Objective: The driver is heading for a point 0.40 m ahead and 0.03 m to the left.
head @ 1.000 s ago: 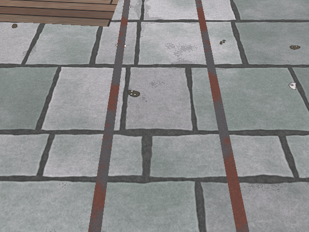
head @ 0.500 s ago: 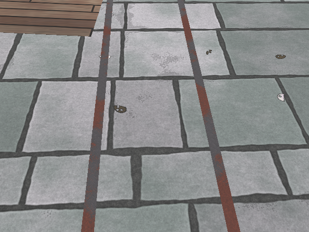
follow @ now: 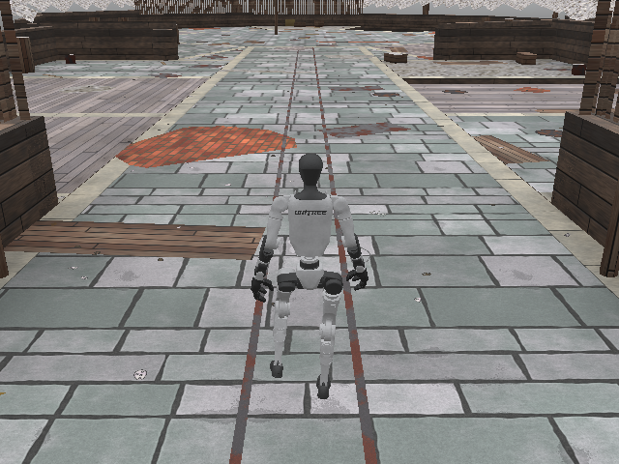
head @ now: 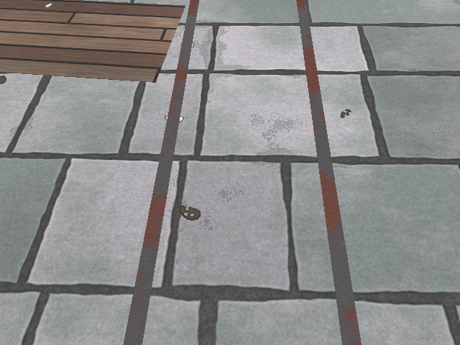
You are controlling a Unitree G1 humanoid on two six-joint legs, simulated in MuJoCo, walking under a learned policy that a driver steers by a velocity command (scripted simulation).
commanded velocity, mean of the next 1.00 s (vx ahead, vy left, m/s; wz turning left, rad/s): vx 0.24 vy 0.00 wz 0.00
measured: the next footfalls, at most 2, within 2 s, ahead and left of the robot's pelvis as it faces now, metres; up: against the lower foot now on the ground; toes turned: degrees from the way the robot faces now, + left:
left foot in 0.30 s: +0.37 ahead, +0.15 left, +0.00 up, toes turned +3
right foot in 0.72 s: +0.42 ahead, -0.08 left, +0.00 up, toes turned +0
